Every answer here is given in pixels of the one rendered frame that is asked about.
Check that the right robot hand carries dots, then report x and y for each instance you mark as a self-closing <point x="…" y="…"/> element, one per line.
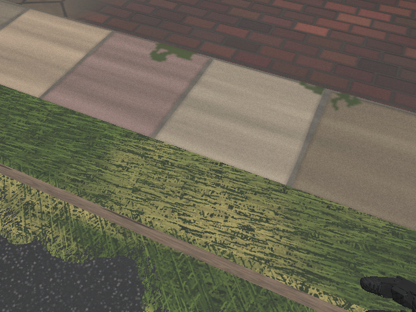
<point x="399" y="289"/>

